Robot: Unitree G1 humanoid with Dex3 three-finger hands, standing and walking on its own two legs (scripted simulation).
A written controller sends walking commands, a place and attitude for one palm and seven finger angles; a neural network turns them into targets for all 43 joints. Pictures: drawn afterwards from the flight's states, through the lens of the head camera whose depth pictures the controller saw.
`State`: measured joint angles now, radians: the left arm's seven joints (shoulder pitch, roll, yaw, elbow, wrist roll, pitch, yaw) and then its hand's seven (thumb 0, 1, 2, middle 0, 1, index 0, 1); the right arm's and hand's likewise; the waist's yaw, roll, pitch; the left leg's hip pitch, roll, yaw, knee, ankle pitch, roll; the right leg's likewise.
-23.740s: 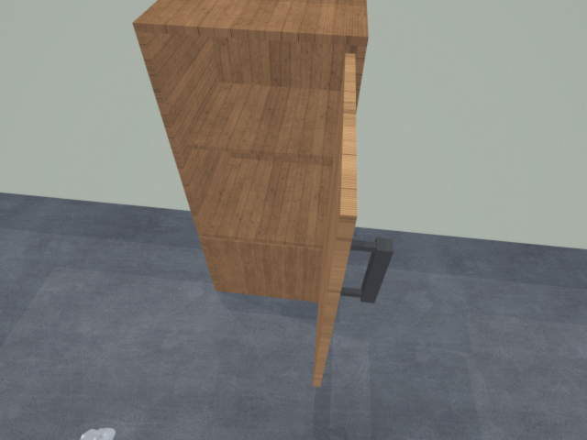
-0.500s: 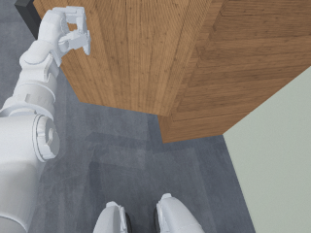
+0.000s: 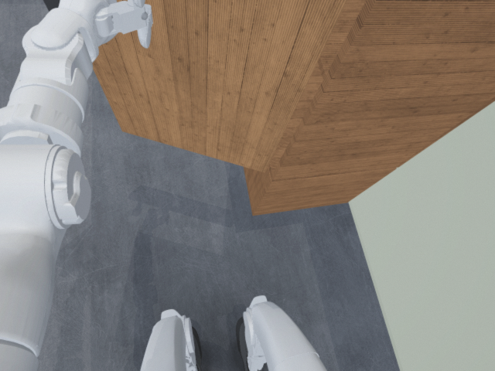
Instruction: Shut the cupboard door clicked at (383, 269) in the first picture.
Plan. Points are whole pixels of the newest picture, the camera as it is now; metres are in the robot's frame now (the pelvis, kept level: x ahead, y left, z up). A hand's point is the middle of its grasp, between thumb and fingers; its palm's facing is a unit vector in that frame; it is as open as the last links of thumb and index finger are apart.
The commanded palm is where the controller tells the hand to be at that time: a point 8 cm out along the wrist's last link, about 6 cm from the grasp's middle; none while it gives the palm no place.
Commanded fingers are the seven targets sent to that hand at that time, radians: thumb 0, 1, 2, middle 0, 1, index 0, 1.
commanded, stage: pull the fist back off the door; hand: left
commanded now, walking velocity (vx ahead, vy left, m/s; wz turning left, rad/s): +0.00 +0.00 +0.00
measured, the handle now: out of the picture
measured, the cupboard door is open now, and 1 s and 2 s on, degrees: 66 61 61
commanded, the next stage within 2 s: draw the hand back to the body in 0.88 s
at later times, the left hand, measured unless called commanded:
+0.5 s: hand (152, 18) +0.58 +0.04 +0.13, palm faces +0.03 -1.00 -0.03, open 3.1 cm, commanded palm +0.53 +0.08 +0.13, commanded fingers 0.00 0.90 0.90 -1.30 -1.50 -1.30 -1.50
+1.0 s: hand (159, 66) +0.50 +0.04 +0.13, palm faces +0.01 -1.00 -0.04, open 3.1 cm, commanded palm +0.48 +0.09 +0.13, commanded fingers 0.00 0.90 0.90 -1.30 -1.50 -1.30 -1.50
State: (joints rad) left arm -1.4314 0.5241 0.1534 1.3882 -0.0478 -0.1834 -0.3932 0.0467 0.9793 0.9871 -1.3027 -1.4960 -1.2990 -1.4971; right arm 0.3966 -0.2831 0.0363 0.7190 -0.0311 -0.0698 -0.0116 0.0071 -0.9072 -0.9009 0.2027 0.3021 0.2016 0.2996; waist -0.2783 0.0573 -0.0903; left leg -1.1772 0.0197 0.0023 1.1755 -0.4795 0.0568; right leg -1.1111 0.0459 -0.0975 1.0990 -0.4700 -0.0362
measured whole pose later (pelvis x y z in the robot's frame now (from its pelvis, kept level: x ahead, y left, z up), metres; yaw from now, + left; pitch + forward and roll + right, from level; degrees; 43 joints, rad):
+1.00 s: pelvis +0.02 -0.02 +0.04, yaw +2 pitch +17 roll -1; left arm -0.89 0.12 0.12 1.11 -0.03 -0.44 0.17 0.02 0.90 0.90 -1.31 -1.50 -1.30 -1.50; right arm 0.30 -0.25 -0.01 0.65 -0.03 0.00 0.07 0.01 -0.91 -0.90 0.20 0.30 0.20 0.30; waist -0.13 0.04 -0.12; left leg -0.83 0.00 0.03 0.96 -0.43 0.03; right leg -0.80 0.03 -0.06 0.94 -0.45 -0.05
